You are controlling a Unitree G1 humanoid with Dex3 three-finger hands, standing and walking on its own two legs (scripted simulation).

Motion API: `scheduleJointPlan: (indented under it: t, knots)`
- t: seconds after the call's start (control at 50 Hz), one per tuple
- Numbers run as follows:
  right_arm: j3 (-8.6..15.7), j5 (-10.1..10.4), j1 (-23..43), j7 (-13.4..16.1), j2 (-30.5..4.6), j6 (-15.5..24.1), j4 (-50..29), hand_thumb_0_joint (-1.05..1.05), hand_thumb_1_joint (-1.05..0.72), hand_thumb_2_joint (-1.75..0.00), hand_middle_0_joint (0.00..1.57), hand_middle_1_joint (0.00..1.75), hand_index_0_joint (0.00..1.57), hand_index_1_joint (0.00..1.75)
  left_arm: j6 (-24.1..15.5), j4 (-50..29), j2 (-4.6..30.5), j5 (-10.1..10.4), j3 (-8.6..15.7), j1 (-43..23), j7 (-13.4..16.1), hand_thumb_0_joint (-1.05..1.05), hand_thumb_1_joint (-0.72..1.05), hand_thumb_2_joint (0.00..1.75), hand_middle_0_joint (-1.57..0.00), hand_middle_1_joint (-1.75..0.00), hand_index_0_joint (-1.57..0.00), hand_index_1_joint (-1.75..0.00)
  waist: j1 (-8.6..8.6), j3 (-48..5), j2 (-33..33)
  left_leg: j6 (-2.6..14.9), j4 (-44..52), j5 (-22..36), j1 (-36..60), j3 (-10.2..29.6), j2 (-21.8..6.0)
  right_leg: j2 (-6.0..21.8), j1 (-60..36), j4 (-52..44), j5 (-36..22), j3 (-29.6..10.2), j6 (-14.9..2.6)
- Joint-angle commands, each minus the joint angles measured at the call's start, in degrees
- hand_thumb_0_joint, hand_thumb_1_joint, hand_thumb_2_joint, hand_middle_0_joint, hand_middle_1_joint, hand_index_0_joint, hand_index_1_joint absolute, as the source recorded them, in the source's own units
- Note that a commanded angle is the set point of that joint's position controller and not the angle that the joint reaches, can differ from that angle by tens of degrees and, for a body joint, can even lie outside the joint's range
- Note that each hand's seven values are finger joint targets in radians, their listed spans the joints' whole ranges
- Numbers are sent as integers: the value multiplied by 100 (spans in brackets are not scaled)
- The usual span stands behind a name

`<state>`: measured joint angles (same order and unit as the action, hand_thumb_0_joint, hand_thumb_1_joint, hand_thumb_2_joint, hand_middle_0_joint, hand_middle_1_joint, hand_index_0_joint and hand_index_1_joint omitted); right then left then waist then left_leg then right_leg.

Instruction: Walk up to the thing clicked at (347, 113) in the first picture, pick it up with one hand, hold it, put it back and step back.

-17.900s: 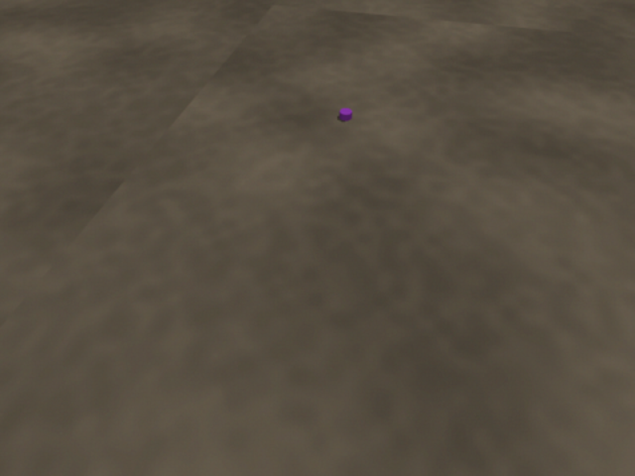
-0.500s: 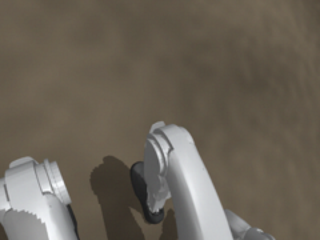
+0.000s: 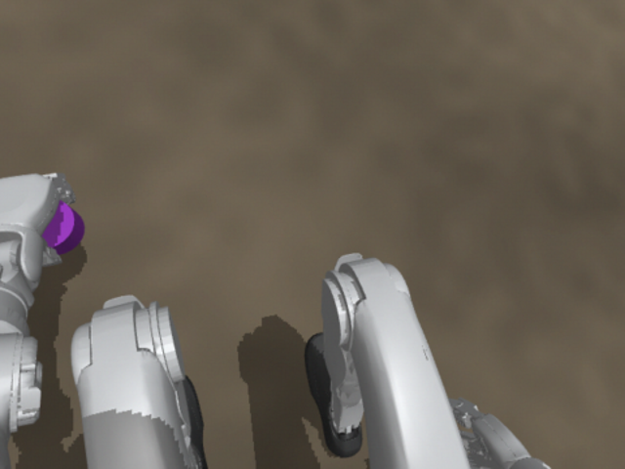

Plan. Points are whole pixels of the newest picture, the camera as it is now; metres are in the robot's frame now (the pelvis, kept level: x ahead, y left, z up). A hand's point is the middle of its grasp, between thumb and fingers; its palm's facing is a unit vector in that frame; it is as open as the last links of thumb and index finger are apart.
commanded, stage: settle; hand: left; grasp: from above
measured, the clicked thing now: (50, 226) +0.44 +0.28 -0.21
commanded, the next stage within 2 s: lift in 0.04 s
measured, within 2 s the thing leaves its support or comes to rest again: neither
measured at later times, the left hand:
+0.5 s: hand out of the picture +0.41 +0.30 -0.09, palm faces -0.46 -0.09 -0.88, open 9.4 cm
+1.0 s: hand out of the picture +0.34 +0.30 +0.09, palm faces -0.42 -0.12 -0.90, open 9.5 cm
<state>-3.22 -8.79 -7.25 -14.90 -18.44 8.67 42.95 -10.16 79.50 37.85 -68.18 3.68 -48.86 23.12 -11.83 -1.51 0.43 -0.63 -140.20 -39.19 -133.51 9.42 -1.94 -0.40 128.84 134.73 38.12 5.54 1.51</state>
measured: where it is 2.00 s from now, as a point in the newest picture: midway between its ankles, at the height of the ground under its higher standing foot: (265, 438)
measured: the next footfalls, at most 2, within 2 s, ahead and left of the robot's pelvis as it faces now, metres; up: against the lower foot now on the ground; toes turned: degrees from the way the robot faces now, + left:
none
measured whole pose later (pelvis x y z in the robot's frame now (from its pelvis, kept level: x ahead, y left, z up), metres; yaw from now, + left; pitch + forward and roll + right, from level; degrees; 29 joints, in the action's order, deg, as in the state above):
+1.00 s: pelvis +0.00 +0.00 +0.19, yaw +6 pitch +29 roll -5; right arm 2.7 0.7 -7.7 -0.9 -14.5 -1.5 38.2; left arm -0.4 40.0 29.5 -57.3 -5.5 -23.7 6.3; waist -4.3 -11.1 3.1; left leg 0.3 -105.2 -35.2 -99.0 3.7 -1.8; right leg 1.3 95.6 102.1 35.3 2.7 1.5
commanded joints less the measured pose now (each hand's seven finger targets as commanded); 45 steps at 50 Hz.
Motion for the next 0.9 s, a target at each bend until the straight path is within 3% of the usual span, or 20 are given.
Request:
scheduleJointPlan:
  t: [0.0, 0.14, 0.2, 0.26, 0.32, 0.38, 0.42, 0.48, 0.54, 0.6, 0.66, 0.7, 0.74, 0.84, 0.88]
  knots:
    - [509, 81, -1041, 256, -1277, -150, -151, 0, -90, -90, 20, 30, 20, 30, -68, -1228, 1607, -129, 330, -1745, 266, 0, 69, 61, -101, -66, -104, -63, 44, -4228, 1601, 158, 1499, 934, 2761, -635, 173, -254, -2152, -1481, -908, 192, -394]
    - [628, 111, -1186, 448, -1243, -279, -56, 0, -92, -91, 20, 30, 20, 30, 59, -1077, 1285, -182, 139, -1869, 288, 0, 71, 68, -110, -64, -110, -64, -51, -4082, 1472, 198, 1710, 798, 2870, -683, 188, -188, -1872, -1645, -899, 240, -391]
    - [701, 163, -1259, 514, -1210, -299, -55, 0, -90, -90, 20, 30, 20, 30, 162, -1189, 1285, 33, 196, -1736, 194, 0, 64, 57, -96, -63, -100, -59, 109, -4306, 1395, 217, 1875, 857, 3016, -726, 193, -160, -2066, -1783, -937, 189, -388]
    - [764, 239, -1308, 557, -1181, -325, -68, 0, -90, -90, 20, 30, 20, 30, 281, -1488, 1144, 234, 61, -1730, -28, 0, 60, 57, -94, -63, -98, -60, 169, -4624, 1537, 198, 2055, 1037, 3389, -767, 192, -132, -2262, -1850, -1172, 182, -398]
    - [819, 314, -1317, 604, -1151, -408, -144, 0, -91, -90, 20, 30, 20, 30, 356, -1595, 1178, 323, 96, -1420, -250, 0, 58, 61, -95, -64, -97, -61, 232, -4622, 1289, 232, 2147, 1057, 3358, -792, 204, -136, -2534, -2023, -1188, 136, -383]
    - [858, 387, -1307, 678, -1111, -511, -223, 0, -91, -90, 20, 30, 20, 30, 347, -2095, 1182, 345, 120, -1320, -459, 0, 58, 62, -95, -64, -98, -62, 337, -4758, 1265, 253, 2262, 1128, 3452, -825, 225, -116, -2706, -2160, -1285, 87, -369]
    - [898, 440, -1281, 709, -1070, -556, -299, 0, -91, -90, 20, 30, 20, 30, 347, -2179, 995, 389, 14, -1049, -613, 0, 59, 63, -95, -66, -98, -63, 342, -4545, 1099, 257, 2434, 1008, 3449, -807, 228, -115, -2760, -2313, -1150, 67, -374]
    - [932, 517, -1206, 820, -1024, -656, -451, 0, -91, -90, 20, 30, 20, 30, 338, -2669, 1133, 461, 89, -919, -757, 0, 58, 59, -92, -69, -97, -64, 456, -4553, 1039, 268, 2698, 762, 3565, -799, 233, -132, -2899, -2590, -827, -1, -373]
    - [952, 576, -1138, 906, -967, -718, -575, 0, -91, -90, 20, 30, 20, 30, 370, -2935, 936, 550, -39, -608, -891, 0, 56, 61, -91, -69, -96, -65, 453, -4404, 810, 277, 2924, 627, 3624, -792, 241, -150, -3090, -2884, -624, -65, -370]
    - [1004, 669, -1080, 1010, -963, -779, -679, 0, -91, -90, 20, 30, 20, 30, 421, -3592, 974, 620, 1, -450, -995, 0, 55, 60, -89, -69, -94, -64, 593, -4575, 1062, 243, 3301, 627, 4123, -715, 227, -119, -3182, -3024, -704, -59, -367]
    - [1011, 739, -952, 1097, -930, -821, -734, 0, -90, -90, 20, 30, 20, 30, 532, -3790, 747, 706, -158, -204, -1098, 0, 55, 61, -88, -70, -94, -65, 569, -4391, 1037, 208, 3714, 479, 4453, -524, 202, -106, -3197, -3148, -673, -9, -353]
    - [1013, 779, -930, 1173, -917, -845, -765, 0, -91, -90, 20, 30, 20, 30, 593, -4028, 871, 725, -90, -154, -1139, 0, 52, 63, -87, -72, -92, -67, 603, -4445, 1060, 199, 3940, 464, 4719, -464, 210, -112, -3410, -3294, -684, -27, -344]
    - [1020, 812, -872, 1237, -864, -860, -803, 0, -91, -90, 20, 30, 20, 30, 646, -4270, 607, 825, -272, 11, -1200, 0, 52, 63, -88, -71, -92, -67, 593, -4393, 1022, 186, 4154, 493, 4976, -500, 189, -99, -3610, -3528, -717, -47, -328]
    - [1027, 900, -663, 1405, -821, -868, -883, 0, -90, -90, 20, 30, 20, 30, 843, -4771, 572, 1004, -283, 447, -1324, 0, 54, 68, -91, -70, -94, -67, 667, -4175, 1124, 151, 4883, 288, 5623, -388, 177, -73, -4104, -4047, -621, -104, -289]
    - [1006, 930, -577, 1462, -755, -872, -933, 0, -90, -90, 20, 30, 20, 30, 915, -4983, 446, 1077, -427, 639, -1397, 0, 54, 69, -91, -71, -94, -68, 648, -4173, 979, 151, 5124, 385, 5958, -434, 150, -90, -4476, -4364, -697, -122, -275]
